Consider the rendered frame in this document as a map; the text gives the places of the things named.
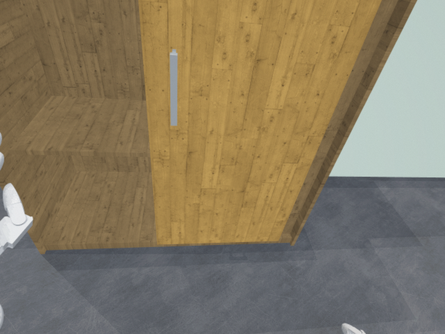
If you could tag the handle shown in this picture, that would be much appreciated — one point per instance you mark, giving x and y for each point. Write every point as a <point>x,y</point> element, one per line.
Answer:
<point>173,88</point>

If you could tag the wardrobe door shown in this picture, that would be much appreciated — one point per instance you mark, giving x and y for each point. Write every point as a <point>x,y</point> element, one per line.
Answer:
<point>372,39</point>
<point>257,84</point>

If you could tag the robot left hand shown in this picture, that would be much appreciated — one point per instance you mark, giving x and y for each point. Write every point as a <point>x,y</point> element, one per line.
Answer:
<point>14,227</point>

